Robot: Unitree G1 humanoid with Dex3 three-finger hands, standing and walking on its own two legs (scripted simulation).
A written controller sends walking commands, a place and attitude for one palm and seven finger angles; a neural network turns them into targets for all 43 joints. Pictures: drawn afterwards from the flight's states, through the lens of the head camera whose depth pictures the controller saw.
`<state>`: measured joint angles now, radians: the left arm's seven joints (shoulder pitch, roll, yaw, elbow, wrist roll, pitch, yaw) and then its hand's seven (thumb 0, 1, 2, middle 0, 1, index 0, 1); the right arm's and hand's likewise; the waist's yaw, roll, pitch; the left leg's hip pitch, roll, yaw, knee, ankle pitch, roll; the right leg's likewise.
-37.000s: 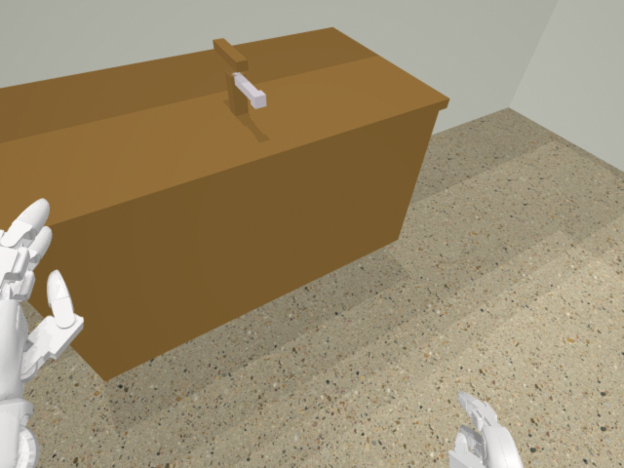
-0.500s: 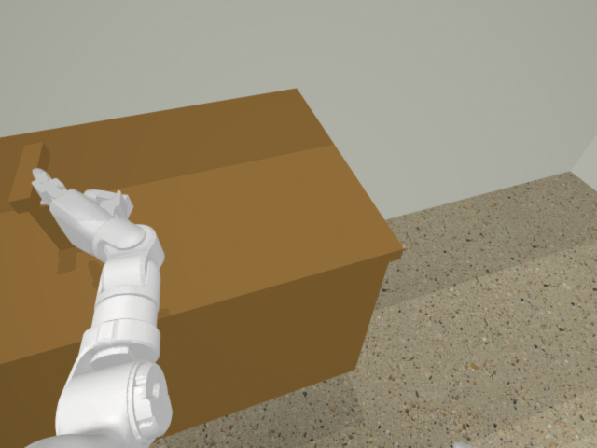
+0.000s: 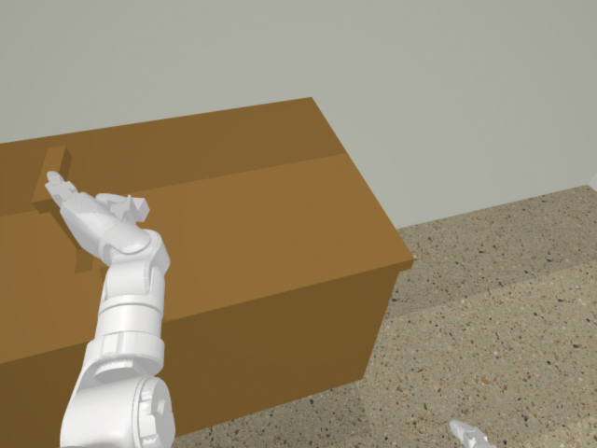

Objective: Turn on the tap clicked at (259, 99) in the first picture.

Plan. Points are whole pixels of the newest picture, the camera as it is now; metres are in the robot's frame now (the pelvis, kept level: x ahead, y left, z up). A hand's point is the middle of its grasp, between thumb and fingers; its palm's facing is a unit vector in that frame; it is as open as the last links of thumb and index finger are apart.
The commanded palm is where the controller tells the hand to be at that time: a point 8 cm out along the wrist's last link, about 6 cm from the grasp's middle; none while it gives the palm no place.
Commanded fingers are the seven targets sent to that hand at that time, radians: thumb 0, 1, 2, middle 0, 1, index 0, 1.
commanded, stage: draw the hand back beside the body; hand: left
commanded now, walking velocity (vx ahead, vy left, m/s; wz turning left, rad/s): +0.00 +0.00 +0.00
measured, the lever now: (137, 209) +0.46 +0.30 +0.06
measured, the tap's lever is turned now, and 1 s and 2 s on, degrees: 69 69 69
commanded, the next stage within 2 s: step back with the hand held close in 1.54 s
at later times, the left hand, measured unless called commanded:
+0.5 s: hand (102, 258) +0.30 +0.25 +0.13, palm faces +0.39 -0.89 -0.25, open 7.7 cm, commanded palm +0.27 +0.28 +0.15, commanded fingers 0.00 0.90 0.90 -0.17 -0.22 -0.17 -0.22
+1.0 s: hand (78, 294) +0.23 +0.24 +0.17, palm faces +0.35 -0.89 -0.28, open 7.5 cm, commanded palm +0.20 +0.28 +0.17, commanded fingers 0.00 0.90 0.90 -0.20 -0.29 -0.20 -0.29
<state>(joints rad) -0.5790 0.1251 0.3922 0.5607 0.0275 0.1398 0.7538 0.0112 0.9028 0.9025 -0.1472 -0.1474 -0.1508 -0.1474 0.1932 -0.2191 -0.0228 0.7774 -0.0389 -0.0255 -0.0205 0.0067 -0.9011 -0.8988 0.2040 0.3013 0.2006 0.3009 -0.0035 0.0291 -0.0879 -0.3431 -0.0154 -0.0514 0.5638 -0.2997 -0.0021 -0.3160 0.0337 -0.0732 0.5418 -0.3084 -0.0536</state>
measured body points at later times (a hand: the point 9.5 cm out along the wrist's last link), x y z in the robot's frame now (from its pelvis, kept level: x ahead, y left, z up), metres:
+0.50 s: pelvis -0.01 +0.01 +0.01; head -0.02 -0.01 +0.46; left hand +0.27 +0.30 +0.15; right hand +0.12 -0.25 -0.09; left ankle -0.01 +0.12 -0.73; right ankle -0.02 -0.08 -0.73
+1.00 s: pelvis -0.01 +0.01 +0.01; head -0.03 -0.01 +0.46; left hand +0.21 +0.28 +0.18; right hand +0.16 -0.22 -0.08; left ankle -0.01 +0.12 -0.73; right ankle -0.02 -0.08 -0.73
